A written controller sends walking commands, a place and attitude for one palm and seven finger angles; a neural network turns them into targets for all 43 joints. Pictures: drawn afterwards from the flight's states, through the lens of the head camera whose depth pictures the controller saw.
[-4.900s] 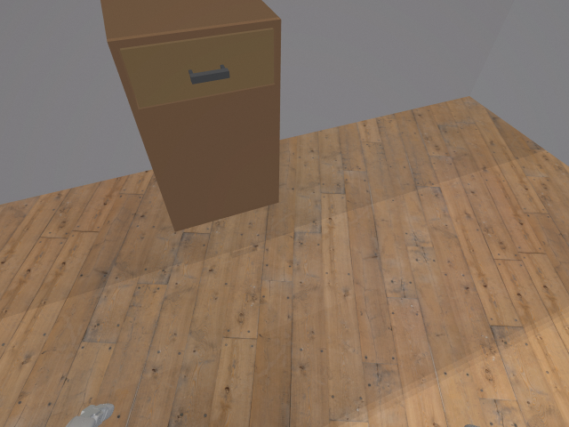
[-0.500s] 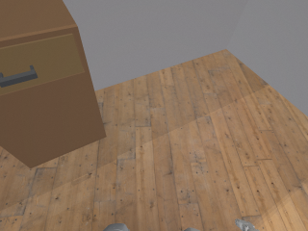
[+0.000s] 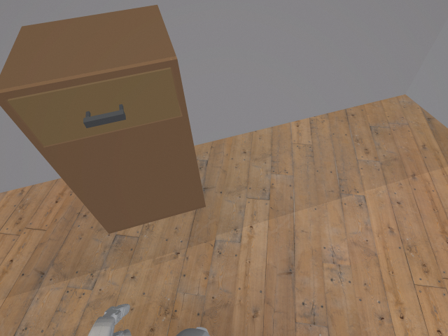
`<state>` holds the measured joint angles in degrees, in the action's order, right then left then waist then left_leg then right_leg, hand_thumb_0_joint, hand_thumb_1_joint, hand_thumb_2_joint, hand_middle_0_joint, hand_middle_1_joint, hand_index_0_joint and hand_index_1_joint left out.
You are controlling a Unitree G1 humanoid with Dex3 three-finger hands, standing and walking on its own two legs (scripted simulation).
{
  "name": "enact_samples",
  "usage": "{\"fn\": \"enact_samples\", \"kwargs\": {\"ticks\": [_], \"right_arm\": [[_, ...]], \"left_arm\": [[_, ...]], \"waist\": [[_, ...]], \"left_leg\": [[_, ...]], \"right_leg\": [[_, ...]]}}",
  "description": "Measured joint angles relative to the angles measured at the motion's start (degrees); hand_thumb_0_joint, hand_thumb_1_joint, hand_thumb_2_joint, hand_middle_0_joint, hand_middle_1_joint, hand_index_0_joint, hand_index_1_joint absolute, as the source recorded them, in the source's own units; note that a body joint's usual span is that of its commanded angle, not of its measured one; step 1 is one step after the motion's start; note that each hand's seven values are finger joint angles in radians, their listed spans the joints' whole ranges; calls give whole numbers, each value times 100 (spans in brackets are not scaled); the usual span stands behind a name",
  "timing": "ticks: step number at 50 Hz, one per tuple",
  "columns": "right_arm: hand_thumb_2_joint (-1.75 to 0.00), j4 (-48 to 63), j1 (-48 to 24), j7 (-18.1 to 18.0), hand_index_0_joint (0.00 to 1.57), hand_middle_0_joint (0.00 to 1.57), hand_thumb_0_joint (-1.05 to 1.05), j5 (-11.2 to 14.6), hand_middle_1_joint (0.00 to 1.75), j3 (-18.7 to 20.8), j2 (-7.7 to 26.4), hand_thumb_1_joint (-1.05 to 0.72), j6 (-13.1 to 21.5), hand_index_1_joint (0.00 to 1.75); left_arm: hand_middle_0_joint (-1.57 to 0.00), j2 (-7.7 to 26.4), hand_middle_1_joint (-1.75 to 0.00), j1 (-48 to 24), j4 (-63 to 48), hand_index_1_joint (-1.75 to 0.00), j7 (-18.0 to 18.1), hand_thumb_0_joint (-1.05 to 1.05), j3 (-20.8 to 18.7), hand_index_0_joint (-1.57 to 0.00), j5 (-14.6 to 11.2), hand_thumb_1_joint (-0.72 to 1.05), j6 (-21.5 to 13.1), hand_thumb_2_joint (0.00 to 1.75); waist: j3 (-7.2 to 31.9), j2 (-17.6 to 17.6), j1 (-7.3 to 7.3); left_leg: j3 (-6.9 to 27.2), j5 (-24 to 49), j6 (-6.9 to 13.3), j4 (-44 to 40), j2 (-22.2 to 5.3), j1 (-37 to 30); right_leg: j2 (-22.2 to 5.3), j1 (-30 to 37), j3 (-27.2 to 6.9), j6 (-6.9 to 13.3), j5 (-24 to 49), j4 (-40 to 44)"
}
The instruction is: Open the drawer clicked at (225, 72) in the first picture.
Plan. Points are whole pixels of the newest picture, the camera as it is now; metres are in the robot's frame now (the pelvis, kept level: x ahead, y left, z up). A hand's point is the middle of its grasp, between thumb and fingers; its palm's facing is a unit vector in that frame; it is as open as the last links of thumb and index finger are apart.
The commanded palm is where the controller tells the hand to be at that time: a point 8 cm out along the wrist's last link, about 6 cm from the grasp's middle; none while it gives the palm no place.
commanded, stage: turn to face it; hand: left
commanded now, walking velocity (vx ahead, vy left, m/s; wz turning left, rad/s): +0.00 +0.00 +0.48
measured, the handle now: (104, 114) +0.72 +0.39 -0.05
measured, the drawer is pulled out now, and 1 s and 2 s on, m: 0.00 0.00 0.00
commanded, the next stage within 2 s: take the last steps up to it in 0.30 s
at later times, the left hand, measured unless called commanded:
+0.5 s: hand out of the picture -0.06 +0.27 -0.18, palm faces +0.27 -0.93 -0.24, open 7.4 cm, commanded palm none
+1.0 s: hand out of the picture +0.10 +0.20 -0.15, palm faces +0.21 -0.95 -0.22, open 7.4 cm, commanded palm none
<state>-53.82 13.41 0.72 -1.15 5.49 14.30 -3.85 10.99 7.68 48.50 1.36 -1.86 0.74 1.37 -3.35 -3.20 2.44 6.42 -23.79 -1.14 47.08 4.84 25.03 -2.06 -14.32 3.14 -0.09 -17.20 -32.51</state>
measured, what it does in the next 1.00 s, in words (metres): steps on the spot: left foot, then right foot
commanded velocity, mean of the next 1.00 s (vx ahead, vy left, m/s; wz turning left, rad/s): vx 0.19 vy -0.05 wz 0.13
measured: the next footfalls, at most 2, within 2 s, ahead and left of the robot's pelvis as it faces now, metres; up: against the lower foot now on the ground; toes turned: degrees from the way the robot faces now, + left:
left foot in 0.36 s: +0.00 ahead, +0.15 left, +0.00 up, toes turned +16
right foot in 0.96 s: +0.16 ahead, -0.08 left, +0.00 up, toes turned +6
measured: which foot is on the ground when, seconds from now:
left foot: up 0.00-0.34, down 0.36-0.96, up 0.98-1.00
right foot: down 0.00-0.36, up 0.38-0.94, down 0.96-1.00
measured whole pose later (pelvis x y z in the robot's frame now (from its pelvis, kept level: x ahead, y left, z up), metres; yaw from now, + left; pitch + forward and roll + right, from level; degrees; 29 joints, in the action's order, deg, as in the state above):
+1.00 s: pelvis +0.06 +0.00 +0.00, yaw +13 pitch -3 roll +1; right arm -65.8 26.1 -0.7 -1.6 3.1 10.1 -0.2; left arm 9.4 10.6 59.1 -1.1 -2.8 1.4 -1.4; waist -1.9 -2.1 2.9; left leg -2.1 -24.9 -0.2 37.2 -3.5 9.1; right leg -2.5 -16.4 6.5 0.9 -13.5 -32.4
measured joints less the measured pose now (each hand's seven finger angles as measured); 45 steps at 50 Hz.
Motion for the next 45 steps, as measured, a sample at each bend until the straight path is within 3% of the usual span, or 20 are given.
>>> {"fn": "enact_samples", "kwargs": {"ticks": [3,7,11,15,18,20,23,27,32,39,45], "right_arm": [[-89,-39,44,53,20,20,1,-33,30,57,96,-91,-63,30],[-90,-56,33,87,20,20,1,-28,30,62,148,-91,-81,30],[-90,-107,-98,77,20,20,1,-14,30,20,140,-91,-124,30],[-90,-94,-323,60,19,19,1,23,30,-68,73,-91,-74,30],[-90,-2,-431,56,19,19,1,37,30,-149,29,-91,66,30],[-90,18,-543,38,20,20,1,23,30,-189,-89,-91,178,30],[-90,51,-605,-22,20,20,1,-9,30,-305,-244,-91,266,30],[-89,2,-472,-105,20,20,1,-25,30,-401,-407,-91,379,30],[-89,-181,-92,-173,20,20,0,13,30,-364,-534,-92,527,30],[-89,-560,575,-177,20,20,0,-41,30,-308,-511,-92,543,30],[-89,-926,1057,-171,20,20,0,-91,30,-247,-452,-91,468,30]], "left_arm": [[-20,-94,-30,181,51,-30,15,0,33,-21,6,91,28,90],[-20,-120,-30,336,145,-30,16,0,45,-21,25,91,-4,90],[-20,-92,-30,473,221,-30,3,0,42,-21,61,91,-36,90],[-20,28,-30,627,342,-30,-13,0,-8,-21,101,91,-17,90],[-20,171,-30,783,463,-30,-14,0,-75,-21,70,91,31,90],[-20,330,-30,807,582,-30,0,0,-138,-21,19,91,134,90],[-20,447,-30,836,777,-30,41,1,-186,-20,17,91,282,90],[-20,456,-30,830,964,-30,-74,1,-182,-20,57,91,226,90],[-20,354,-30,865,1082,-30,-160,1,-114,-20,91,91,110,90],[-20,141,-30,689,1167,-30,-231,1,-91,-20,89,91,125,90],[-20,-47,-30,405,1103,-30,-284,1,-93,-20,62,91,44,90]], "waist": [[66,7,-5],[33,86,-1],[-69,197,-112],[-173,352,-273],[-163,435,-348],[-209,636,-412],[-195,672,-479],[-45,573,-437],[207,539,-363],[319,538,-162],[235,354,58]], "left_leg": [[-339,15,-104,1434,-162,367],[-523,258,-242,1937,-488,416],[-622,69,-298,1301,-684,121],[-823,-129,-239,154,-713,-367],[-988,573,-139,-1181,-673,-939],[-1049,643,102,-1146,-554,-910],[-1059,512,325,-1226,-585,-1035],[-970,821,367,-1844,-582,-1361],[-967,1106,408,-2497,-485,-1750],[-1008,1149,342,-2833,-403,-2078],[-998,915,129,-2691,-543,-2167]], "right_leg": [[-152,230,191,27,-19,207],[-327,408,457,1,27,354],[-493,426,676,-59,-1,318],[-666,319,831,-181,-79,122],[-781,153,949,-343,-259,-258],[-850,-176,629,-374,-770,-979],[-579,-626,188,-362,-1343,-2147],[-402,-946,34,-349,-778,-2900],[-368,-1038,-37,-371,-233,-2787],[-392,-1016,-5,-361,-42,-1960],[-322,-716,109,-257,-96,-737]]}}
